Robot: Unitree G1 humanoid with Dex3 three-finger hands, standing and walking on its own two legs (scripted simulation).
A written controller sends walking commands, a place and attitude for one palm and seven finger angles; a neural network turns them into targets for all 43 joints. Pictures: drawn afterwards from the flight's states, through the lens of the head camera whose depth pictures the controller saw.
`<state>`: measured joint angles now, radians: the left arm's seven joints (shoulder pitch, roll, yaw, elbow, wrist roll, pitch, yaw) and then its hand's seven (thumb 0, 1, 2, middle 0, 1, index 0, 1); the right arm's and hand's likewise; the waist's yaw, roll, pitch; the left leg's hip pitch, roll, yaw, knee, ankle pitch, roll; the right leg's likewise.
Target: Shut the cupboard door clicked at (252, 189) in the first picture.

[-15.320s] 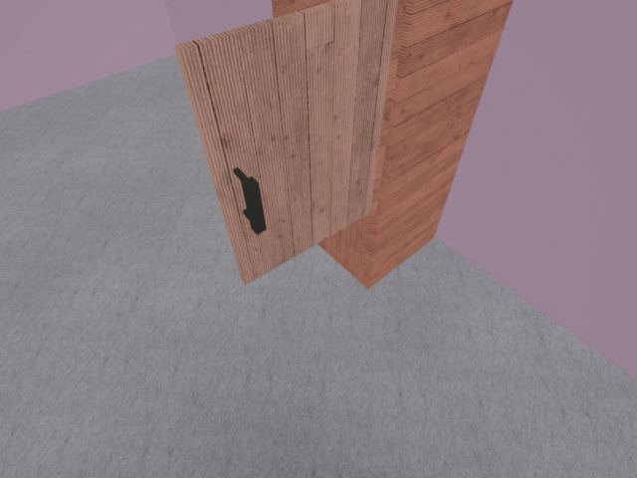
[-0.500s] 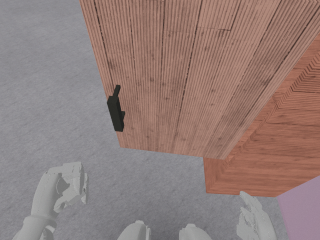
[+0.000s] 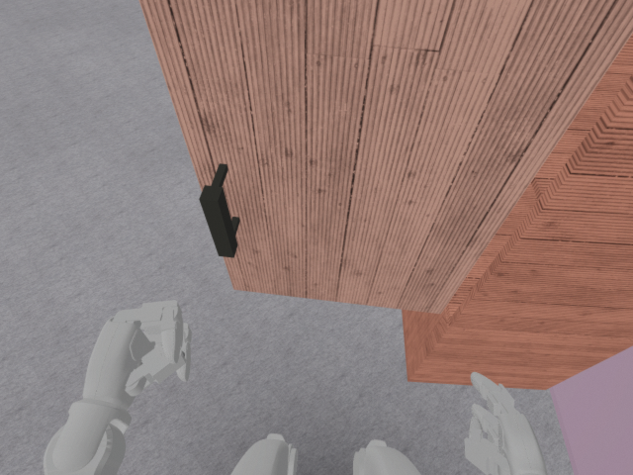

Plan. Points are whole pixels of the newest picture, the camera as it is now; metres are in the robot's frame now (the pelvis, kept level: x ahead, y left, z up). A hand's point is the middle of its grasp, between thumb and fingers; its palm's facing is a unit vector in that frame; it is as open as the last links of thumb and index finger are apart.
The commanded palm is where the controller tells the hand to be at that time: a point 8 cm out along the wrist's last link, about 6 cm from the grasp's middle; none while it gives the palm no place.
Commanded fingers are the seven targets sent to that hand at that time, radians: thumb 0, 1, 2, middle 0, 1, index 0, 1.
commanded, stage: bring the fist close to the handle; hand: left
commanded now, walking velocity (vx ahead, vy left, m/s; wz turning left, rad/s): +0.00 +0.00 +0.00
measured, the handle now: (224, 212) +0.45 +0.16 +0.05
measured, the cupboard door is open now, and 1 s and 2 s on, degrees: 86 86 75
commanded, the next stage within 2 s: push the door shut along its arc in 1.14 s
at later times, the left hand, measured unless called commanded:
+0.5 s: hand (209, 302) +0.31 +0.15 +0.05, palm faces -0.06 -1.00 -0.04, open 3.1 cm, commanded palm +0.29 +0.20 +0.05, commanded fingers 0.00 0.90 0.90 -1.30 -1.50 -1.30 -1.50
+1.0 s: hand (229, 275) +0.35 +0.14 +0.05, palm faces -0.06 -1.00 -0.04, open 3.1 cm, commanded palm +0.32 +0.19 +0.05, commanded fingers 0.00 0.90 0.90 -1.30 -1.50 -1.30 -1.50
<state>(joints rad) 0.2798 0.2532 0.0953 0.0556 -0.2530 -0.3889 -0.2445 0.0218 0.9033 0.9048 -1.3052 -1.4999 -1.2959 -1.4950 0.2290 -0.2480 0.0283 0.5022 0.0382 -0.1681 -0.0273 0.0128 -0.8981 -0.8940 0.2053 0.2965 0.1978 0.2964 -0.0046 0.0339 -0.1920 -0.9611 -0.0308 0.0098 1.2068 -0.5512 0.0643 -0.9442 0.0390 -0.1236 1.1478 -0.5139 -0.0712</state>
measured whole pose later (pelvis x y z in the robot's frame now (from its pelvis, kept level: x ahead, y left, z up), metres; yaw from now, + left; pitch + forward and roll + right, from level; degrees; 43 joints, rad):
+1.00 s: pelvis +0.00 +0.00 +0.01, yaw -1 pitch +18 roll -1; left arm -0.14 0.21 0.08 0.44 -0.18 -0.40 -0.11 0.02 0.90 0.90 -1.30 -1.50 -1.29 -1.49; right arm 0.26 -0.24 0.02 0.55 0.03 -0.03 0.01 0.01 -0.90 -0.89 0.20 0.30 0.20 0.30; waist -0.04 0.02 -0.18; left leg -0.92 -0.03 0.05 1.13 -0.52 0.06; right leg -0.93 0.04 -0.08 1.10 -0.49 -0.07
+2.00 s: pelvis -0.01 +0.01 +0.00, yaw -1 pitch +22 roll -2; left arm -0.68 0.33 0.15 0.97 -0.16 -0.43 -0.31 0.00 0.92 0.93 -1.30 -1.50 -1.30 -1.49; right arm 0.32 -0.27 0.02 0.63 0.04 0.01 0.00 0.01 -0.90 -0.89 0.20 0.30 0.20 0.30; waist -0.12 0.02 -0.16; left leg -1.05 -0.03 0.04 1.19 -0.51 0.08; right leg -1.05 0.03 -0.09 1.14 -0.47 -0.05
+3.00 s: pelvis -0.01 +0.00 -0.03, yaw -3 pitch +28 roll -3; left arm -1.13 0.49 0.20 1.24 -0.07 -0.30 -0.43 0.01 0.89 0.92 -1.30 -1.50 -1.29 -1.49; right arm 0.38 -0.27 0.05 0.63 0.01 -0.01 0.01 0.00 -0.90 -0.89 0.20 0.30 0.20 0.30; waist -0.24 0.05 -0.15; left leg -1.24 0.01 0.03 1.31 -0.56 0.06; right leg -1.24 0.07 -0.11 1.24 -0.49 -0.08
